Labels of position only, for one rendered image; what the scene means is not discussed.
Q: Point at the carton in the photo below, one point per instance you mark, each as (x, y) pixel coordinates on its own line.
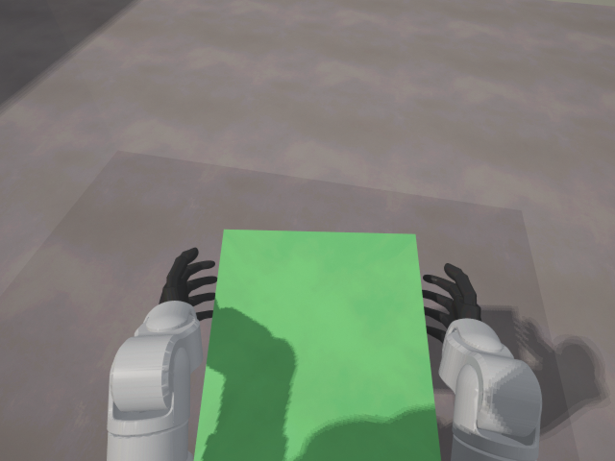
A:
(318, 351)

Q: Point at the robot right forearm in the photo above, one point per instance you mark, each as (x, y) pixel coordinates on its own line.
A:
(498, 400)

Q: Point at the robot right hand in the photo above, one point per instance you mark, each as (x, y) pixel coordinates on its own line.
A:
(462, 306)

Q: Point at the robot left hand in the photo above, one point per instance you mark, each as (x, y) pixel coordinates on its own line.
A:
(177, 287)

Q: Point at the robot left forearm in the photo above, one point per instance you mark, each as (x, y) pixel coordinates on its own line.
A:
(149, 390)

